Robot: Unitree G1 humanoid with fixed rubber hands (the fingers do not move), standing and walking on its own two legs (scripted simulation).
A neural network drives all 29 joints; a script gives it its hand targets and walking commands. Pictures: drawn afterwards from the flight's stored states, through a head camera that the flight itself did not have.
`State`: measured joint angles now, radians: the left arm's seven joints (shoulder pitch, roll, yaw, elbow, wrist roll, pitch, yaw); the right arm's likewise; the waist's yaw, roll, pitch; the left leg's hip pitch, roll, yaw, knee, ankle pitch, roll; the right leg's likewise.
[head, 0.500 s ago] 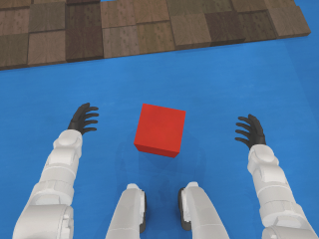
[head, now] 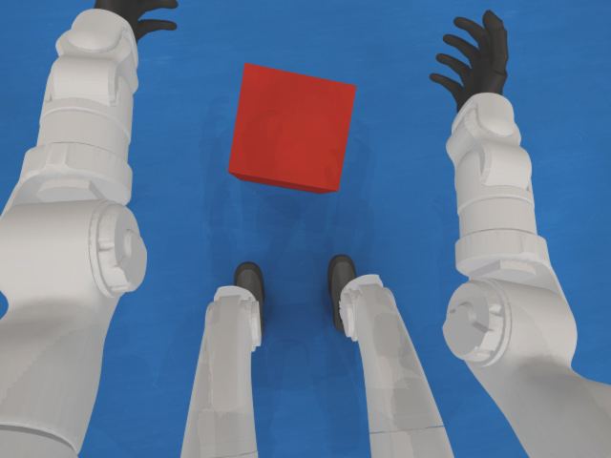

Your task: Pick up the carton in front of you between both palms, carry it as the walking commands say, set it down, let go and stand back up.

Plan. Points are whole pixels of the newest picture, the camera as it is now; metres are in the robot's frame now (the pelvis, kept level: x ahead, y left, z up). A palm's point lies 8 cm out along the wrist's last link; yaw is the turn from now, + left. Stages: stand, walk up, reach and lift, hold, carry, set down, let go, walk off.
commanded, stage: reach and lift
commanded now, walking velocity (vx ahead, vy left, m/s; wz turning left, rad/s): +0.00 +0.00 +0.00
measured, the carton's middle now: (289, 139) +0.51 -0.02 -0.52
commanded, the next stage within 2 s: none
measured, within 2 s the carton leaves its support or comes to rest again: leaves its support in 1.66 s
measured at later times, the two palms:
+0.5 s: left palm (182, 108) +0.54 +0.17 -0.35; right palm (405, 139) +0.47 -0.21 -0.34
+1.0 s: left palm (204, 120) +0.54 +0.15 -0.46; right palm (382, 141) +0.48 -0.21 -0.45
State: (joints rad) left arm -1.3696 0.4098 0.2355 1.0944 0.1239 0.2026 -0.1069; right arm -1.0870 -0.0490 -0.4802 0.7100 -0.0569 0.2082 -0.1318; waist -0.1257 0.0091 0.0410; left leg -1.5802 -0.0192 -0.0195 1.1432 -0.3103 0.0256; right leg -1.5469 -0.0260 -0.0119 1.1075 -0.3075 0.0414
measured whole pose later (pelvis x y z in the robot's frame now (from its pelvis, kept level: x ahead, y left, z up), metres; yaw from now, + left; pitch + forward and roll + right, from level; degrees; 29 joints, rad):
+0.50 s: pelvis -0.02 -0.02 -0.19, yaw -3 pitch +48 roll -5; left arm -1.38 0.48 0.03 1.07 -0.12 0.11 0.01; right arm -1.15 -0.15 -0.29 0.81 0.16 0.10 -0.19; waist -0.09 -0.01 0.09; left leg -2.20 -0.01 -0.05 1.88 -0.52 0.00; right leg -2.17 0.02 -0.01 1.84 -0.52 0.04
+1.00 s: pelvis -0.03 -0.01 -0.28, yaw -4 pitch +37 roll -5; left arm -1.57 0.53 -0.12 1.23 -0.22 0.05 0.03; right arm -1.41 -0.23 -0.18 1.08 0.28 0.04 -0.19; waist -0.07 -0.07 0.39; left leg -2.29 0.01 -0.05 2.22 -0.58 0.01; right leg -2.25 0.06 -0.01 2.17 -0.56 0.07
